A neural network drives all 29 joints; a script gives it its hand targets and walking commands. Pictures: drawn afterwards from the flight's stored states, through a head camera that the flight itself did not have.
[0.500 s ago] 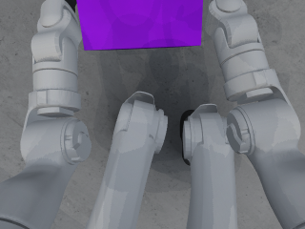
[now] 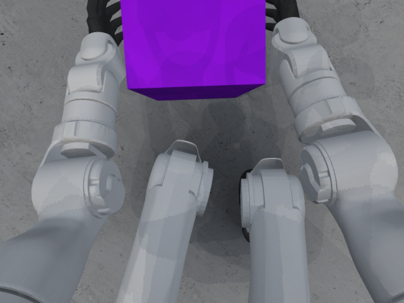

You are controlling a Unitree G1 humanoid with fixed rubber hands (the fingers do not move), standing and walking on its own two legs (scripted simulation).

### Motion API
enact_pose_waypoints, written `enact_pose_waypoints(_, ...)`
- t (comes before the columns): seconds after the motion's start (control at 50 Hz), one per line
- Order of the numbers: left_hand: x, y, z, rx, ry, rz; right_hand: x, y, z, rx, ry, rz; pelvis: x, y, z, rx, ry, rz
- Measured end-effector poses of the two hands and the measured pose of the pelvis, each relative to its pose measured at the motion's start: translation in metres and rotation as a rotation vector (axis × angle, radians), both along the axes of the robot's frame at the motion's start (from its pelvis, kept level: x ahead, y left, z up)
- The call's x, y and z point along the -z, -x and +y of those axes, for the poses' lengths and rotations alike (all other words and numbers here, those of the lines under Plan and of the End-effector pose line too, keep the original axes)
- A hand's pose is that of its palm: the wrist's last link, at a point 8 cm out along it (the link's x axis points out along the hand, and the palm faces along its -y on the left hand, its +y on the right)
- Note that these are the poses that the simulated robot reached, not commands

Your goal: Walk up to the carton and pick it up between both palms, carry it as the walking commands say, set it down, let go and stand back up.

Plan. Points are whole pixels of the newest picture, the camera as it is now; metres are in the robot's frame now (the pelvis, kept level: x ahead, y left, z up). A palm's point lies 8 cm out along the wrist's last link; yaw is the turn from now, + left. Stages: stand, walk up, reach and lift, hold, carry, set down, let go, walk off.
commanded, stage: set down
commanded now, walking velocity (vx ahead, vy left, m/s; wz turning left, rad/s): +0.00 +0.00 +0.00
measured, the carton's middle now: (194, 51) +0.50 +0.10 -0.23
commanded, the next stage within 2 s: none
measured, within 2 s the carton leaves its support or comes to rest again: rests again in 0.22 s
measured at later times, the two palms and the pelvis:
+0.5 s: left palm (103, 42) +0.48 +0.24 -0.15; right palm (276, 25) +0.54 -0.04 -0.17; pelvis +0.01 +0.00 -0.01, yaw +0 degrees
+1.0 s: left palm (101, 44) +0.48 +0.25 -0.16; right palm (272, 23) +0.54 -0.03 -0.17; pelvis +0.01 +0.00 -0.01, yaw +0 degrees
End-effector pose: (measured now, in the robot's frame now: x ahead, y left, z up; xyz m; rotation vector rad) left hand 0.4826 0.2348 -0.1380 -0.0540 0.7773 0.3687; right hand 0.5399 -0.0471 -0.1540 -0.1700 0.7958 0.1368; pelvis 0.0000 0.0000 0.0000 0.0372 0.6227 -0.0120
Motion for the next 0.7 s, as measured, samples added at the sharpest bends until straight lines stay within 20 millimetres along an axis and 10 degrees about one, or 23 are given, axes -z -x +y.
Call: enact_pose_waypoints(0.7,0.018,0.003,0.013,0.022,-0.002,0.010,0.013,-0.002,0.011,-0.003,-0.024,-0.011,0.010,-0.006,0.002,-0.001,0.006,0.009)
